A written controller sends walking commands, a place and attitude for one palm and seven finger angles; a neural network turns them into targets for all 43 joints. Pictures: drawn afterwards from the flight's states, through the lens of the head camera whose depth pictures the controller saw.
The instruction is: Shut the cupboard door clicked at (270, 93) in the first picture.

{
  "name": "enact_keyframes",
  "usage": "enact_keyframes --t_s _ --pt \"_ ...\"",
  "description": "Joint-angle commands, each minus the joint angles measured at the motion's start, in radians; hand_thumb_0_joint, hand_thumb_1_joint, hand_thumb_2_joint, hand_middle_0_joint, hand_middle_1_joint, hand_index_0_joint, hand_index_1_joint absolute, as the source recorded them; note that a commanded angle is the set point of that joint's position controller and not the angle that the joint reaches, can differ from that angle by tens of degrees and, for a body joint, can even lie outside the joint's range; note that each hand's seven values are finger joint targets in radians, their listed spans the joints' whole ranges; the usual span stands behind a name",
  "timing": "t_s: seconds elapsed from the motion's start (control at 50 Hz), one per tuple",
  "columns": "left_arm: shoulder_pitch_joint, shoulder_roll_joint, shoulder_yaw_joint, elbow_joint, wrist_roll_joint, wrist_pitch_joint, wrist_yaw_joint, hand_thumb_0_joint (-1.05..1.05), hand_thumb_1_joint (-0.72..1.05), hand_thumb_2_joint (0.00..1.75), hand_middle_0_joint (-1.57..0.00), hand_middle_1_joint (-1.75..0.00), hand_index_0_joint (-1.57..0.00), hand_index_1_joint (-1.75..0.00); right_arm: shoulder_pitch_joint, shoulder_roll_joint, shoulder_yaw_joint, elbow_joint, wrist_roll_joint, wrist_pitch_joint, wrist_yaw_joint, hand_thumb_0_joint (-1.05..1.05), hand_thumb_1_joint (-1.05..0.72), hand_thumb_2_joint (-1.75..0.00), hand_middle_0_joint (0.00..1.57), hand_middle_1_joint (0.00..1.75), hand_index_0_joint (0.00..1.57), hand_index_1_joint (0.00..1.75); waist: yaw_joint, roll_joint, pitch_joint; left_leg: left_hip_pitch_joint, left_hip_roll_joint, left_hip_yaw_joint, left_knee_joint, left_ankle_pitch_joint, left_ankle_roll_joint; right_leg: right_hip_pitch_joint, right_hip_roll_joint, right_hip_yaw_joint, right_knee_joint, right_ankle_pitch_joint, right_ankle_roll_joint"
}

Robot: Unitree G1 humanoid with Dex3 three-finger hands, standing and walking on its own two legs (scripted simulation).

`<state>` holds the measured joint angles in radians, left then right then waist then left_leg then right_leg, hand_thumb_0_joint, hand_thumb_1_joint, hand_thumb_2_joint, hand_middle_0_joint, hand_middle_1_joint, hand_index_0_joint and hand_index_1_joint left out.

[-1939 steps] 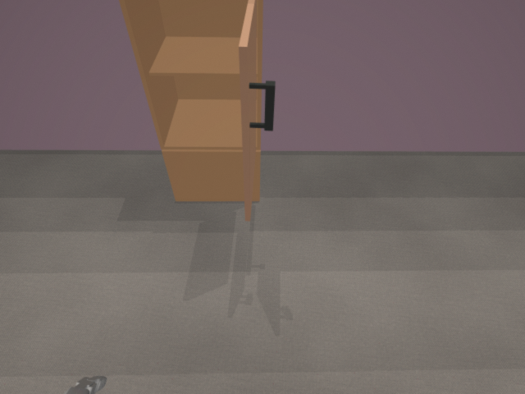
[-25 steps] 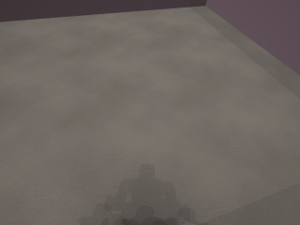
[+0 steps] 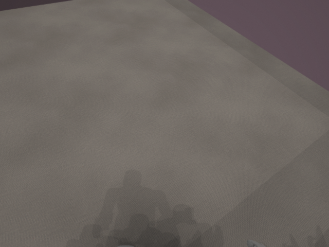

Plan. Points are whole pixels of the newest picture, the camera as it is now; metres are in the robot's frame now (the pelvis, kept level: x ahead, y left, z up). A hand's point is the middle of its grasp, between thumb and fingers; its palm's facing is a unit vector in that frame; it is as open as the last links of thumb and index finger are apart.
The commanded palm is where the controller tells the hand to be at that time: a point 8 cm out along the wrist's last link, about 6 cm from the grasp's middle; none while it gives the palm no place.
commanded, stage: turn to face it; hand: left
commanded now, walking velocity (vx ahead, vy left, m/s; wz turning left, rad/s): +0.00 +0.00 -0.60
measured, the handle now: out of the picture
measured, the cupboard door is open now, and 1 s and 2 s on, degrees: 53 53 53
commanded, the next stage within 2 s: none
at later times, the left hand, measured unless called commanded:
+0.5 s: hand (115, 233) +0.17 +0.14 -0.14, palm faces -0.30 -0.91 -0.27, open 7.4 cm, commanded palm none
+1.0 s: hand (112, 225) +0.19 +0.15 -0.15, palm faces -0.51 -0.84 -0.21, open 7.4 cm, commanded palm none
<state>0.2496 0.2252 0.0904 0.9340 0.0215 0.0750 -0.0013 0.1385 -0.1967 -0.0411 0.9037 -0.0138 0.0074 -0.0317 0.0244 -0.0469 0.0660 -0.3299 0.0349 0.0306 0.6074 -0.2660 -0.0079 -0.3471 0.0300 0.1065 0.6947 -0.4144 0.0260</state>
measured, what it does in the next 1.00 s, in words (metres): steps on the spot, turning right: right foot, then left foot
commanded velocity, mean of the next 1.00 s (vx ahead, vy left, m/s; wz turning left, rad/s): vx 0.00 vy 0.00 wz -0.60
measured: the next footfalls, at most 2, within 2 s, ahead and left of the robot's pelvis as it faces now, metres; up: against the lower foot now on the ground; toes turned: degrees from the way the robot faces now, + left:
right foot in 0.42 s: +0.00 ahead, -0.15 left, +0.00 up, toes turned -20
left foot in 0.78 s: +0.10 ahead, +0.09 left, +0.00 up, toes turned -25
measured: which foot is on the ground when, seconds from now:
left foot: down 0.00-0.40, up 0.42-0.76, down 0.78-1.00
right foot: up 0.00-0.40, down 0.42-0.78, up 0.80-1.00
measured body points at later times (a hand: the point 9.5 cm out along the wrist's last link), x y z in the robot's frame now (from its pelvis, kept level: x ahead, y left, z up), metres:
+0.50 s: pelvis -0.01 -0.02 +0.00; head +0.01 -0.05 +0.45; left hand +0.18 +0.19 -0.12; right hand -0.06 -0.29 -0.16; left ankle +0.00 +0.11 -0.67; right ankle -0.04 -0.13 -0.73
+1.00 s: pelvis +0.00 +0.01 +0.02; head +0.05 +0.02 +0.46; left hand +0.21 +0.20 -0.14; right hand -0.07 -0.24 -0.11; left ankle +0.06 +0.10 -0.73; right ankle -0.09 -0.10 -0.64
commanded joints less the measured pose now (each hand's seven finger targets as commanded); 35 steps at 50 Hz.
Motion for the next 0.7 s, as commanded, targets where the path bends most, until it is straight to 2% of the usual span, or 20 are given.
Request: enact_keyframes --t_s 0.0,0.04,0.08,0.16,0.26,0.3,0.32,0.34,0.36,0.38,0.4,0.42,0.44,0.46,0.5,0.52,0.56,0.62,0.66,0.68 --pt "-0.049 0.112 0.027 -0.124 0.005 -0.023 -0.009 0.0 0.9 0.9 -0.2 -0.3 -0.2 -0.3 0.093 -0.227 -0.039 -0.069 -0.021 -0.022 -0.014 0.0 -0.9 -0.9 0.2 0.3 0.2 0.3 -0.037 0.245 -0.082 0.141 0.404 -0.337 -0.344 0.208 0.182 -0.224 -0.036 -0.049 0.479 -0.155 0.004" --pt "-0.053 0.108 0.031 -0.115 0.004 -0.017 -0.025 0.0 0.9 0.9 -0.2 -0.3 -0.2 -0.3 0.051 -0.2 -0.029 -0.085 -0.023 -0.019 -0.017 0.0 -0.9 -0.9 0.2 0.3 0.2 0.3 -0.02 0.197 -0.033 0.126 0.331 -0.19 -0.312 0.311 0.151 -0.221 -0.058 -0.069 0.503 -0.074 0.022" --pt "-0.047 0.088 0.022 -0.116 0.0 -0.01 -0.031 0.0 0.9 0.9 -0.2 -0.3 -0.2 -0.3 0.067 -0.189 -0.028 -0.076 -0.021 -0.018 -0.018 0.0 -0.9 -0.9 0.2 0.3 0.2 0.3 -0.019 0.197 -0.05 0.175 0.288 -0.091 -0.287 0.385 0.132 -0.211 -0.059 -0.102 0.465 -0.032 0.032" --pt "-0.095 0.077 0.014 -0.145 -0.002 -0.006 -0.037 0.0 0.9 0.9 -0.2 -0.3 -0.2 -0.3 0.125 -0.197 -0.037 -0.051 -0.017 -0.017 -0.011 0.0 -0.9 -0.9 0.2 0.3 0.2 0.3 -0.043 0.223 -0.083 0.249 0.308 -0.032 -0.276 0.405 0.141 -0.189 -0.073 -0.136 0.337 -0.012 0.038" --pt "-0.135 0.074 0.004 -0.169 0.0 -0.014 -0.038 0.0 0.9 0.9 -0.2 -0.3 -0.2 -0.3 0.137 -0.223 -0.05 -0.039 -0.019 -0.012 0.0 0.0 -0.9 -0.9 0.2 0.3 0.2 0.3 -0.06 0.248 -0.084 0.225 0.336 0.016 -0.236 0.409 0.139 -0.074 -0.059 -0.185 0.127 -0.02 0.017" --pt "-0.119 0.083 0.002 -0.168 0.0 -0.019 -0.035 0.0 0.9 0.9 -0.2 -0.3 -0.2 -0.3 0.127 -0.234 -0.057 -0.039 -0.018 -0.008 0.007 0.0 -0.9 -0.9 0.2 0.3 0.2 0.3 -0.054 0.251 -0.085 0.199 0.346 0.042 -0.197 0.396 0.121 -0.007 -0.05 -0.204 0.033 0.004 0.001" --pt "-0.09 0.086 0.004 -0.163 -0.002 -0.021 -0.034 0.0 0.9 0.9 -0.2 -0.3 -0.2 -0.3 0.109 -0.24 -0.057 -0.042 -0.016 -0.007 0.008 0.0 -0.9 -0.9 0.2 0.3 0.2 0.3 -0.032 0.252 -0.096 0.178 0.337 0.063 -0.161 0.372 0.101 0.047 -0.048 -0.205 -0.046 0.065 -0.007" --pt "-0.04 0.104 0.011 -0.147 -0.001 -0.026 -0.032 0.0 0.9 0.9 -0.2 -0.3 -0.2 -0.3 0.09 -0.238 -0.059 -0.047 -0.011 -0.005 0.009 0.0 -0.9 -0.9 0.2 0.3 0.2 0.3 -0.004 0.21 -0.102 0.11 0.318 0.087 -0.088 0.301 0.065 0.156 -0.048 -0.204 -0.161 0.171 -0.02" --pt "0.022 0.157 0.021 -0.128 0.004 -0.034 -0.027 0.0 0.9 0.9 -0.2 -0.3 -0.2 -0.3 0.086 -0.217 -0.057 -0.054 -0.003 -0.003 0.015 0.0 -0.9 -0.9 0.2 0.3 0.2 0.3 0.025 0.091 -0.125 0.018 0.26 0.139 0.038 0.166 0.01 0.276 -0.107 -0.129 -0.275 0.279 -0.046" --pt "0.058 0.266 0.039 -0.121 0.015 -0.05 -0.013 0.0 0.9 0.9 -0.2 -0.3 -0.2 -0.3 0.073 -0.129 -0.036 -0.094 0.002 0.002 0.018 0.0 -0.9 -0.9 0.2 0.3 0.2 0.3 0.05 -0.258 -0.118 -0.223 0.103 0.201 0.273 -0.292 -0.058 0.387 -0.356 0.213 -0.386 0.508 -0.135" --pt "0.096 0.302 0.042 -0.11 0.0 -0.048 0.0 0.0 0.9 0.9 -0.2 -0.3 -0.2 -0.3 0.021 -0.143 -0.031 -0.121 -0.004 0.018 0.013 0.0 -0.9 -0.9 0.2 0.3 0.2 0.3 0.077 -0.267 -0.1 -0.276 0.055 0.081 0.476 -0.382 -0.06 0.29 -0.443 0.31 -0.38 0.667 -0.223" --pt "0.068 0.293 0.037 -0.117 -0.002 -0.045 0.006 0.0 0.9 0.9 -0.2 -0.3 -0.2 -0.3 0.031 -0.141 -0.029 -0.118 0.002 0.028 0.012 0.0 -0.9 -0.9 0.2 0.3 0.2 0.3 0.051 -0.173 -0.088 -0.291 0.072 0.001 0.565 -0.321 -0.052 0.236 -0.434 0.264 -0.397 0.499 -0.255" --pt "-0.006 0.255 0.039 -0.136 0.0 -0.046 0.013 0.0 0.9 0.9 -0.2 -0.3 -0.2 -0.3 0.021 -0.136 -0.032 -0.109 0.001 0.028 0.011 0.0 -0.9 -0.9 0.2 0.3 0.2 0.3 0.023 -0.169 -0.06 -0.337 0.079 -0.027 0.588 -0.252 -0.055 0.216 -0.373 0.262 -0.414 0.38 -0.241" --pt "-0.056 0.233 0.031 -0.144 0.001 -0.047 0.016 0.0 0.9 0.9 -0.2 -0.3 -0.2 -0.3 0.026 -0.151 -0.034 -0.097 -0.002 0.024 0.01 0.0 -0.9 -0.9 0.2 0.3 0.2 0.3 0.005 -0.21 -0.051 -0.345 0.085 -0.036 0.589 -0.207 -0.062 0.203 -0.341 0.242 -0.414 0.352 -0.227" --pt "-0.119 0.19 0.017 -0.16 0.001 -0.05 0.016 0.0 0.9 0.9 -0.2 -0.3 -0.2 -0.3 0.062 -0.154 -0.037 -0.073 -0.005 0.022 0.017 0.0 -0.9 -0.9 0.2 0.3 0.2 0.3 -0.035 -0.168 -0.067 -0.254 0.085 -0.028 0.537 -0.116 -0.075 0.152 -0.271 0.12 -0.378 0.406 -0.192" --pt "-0.106 0.188 0.016 -0.161 0.001 -0.053 0.011 0.0 0.9 0.9 -0.2 -0.3 -0.2 -0.3 0.07 -0.144 -0.036 -0.069 -0.005 0.023 0.019 0.0 -0.9 -0.9 0.2 0.3 0.2 0.3 -0.033 -0.128 -0.08 -0.218 0.065 -0.012 0.497 -0.101 -0.079 0.141 -0.25 0.101 -0.367 0.436 -0.186" --pt "-0.08 0.196 0.018 -0.152 0.004 -0.054 0.01 0.0 0.9 0.9 -0.2 -0.3 -0.2 -0.3 0.074 -0.13 -0.034 -0.068 -0.004 0.024 0.018 0.0 -0.9 -0.9 0.2 0.3 0.2 0.3 -0.025 -0.094 -0.104 -0.181 0.043 0.0 0.401 -0.111 -0.084 0.155 -0.247 0.124 -0.358 0.419 -0.195" --pt "-0.048 0.208 0.025 -0.138 0.008 -0.05 0.007 0.0 0.9 0.9 -0.2 -0.3 -0.2 -0.3 0.052 -0.116 -0.033 -0.085 -0.001 0.019 0.015 0.0 -0.9 -0.9 0.2 0.3 0.2 0.3 -0.009 -0.09 -0.111 -0.146 0.015 0.005 0.27 -0.139 -0.079 0.167 -0.247 0.186 -0.348 0.395 -0.21" --pt "-0.043 0.214 0.03 -0.132 0.008 -0.046 0.005 0.0 0.9 0.9 -0.2 -0.3 -0.2 -0.3 0.045 -0.113 -0.03 -0.092 0.005 0.012 0.01 0.0 -0.9 -0.9 0.2 0.3 0.2 0.3 -0.002 -0.113 -0.119 -0.098 -0.002 0.008 0.162 -0.158 -0.072 0.16 -0.244 0.228 -0.32 0.444 -0.214" --pt "-0.053 0.214 0.033 -0.131 0.008 -0.045 0.005 0.0 0.9 0.9 -0.2 -0.3 -0.2 -0.3 0.068 -0.113 -0.029 -0.088 0.008 0.007 0.006 0.0 -0.9 -0.9 0.2 0.3 0.2 0.3 -0.014 -0.124 -0.13 -0.057 -0.009 0.005 0.093 -0.146 -0.068 0.153 -0.243 0.245 -0.297 0.476 -0.208"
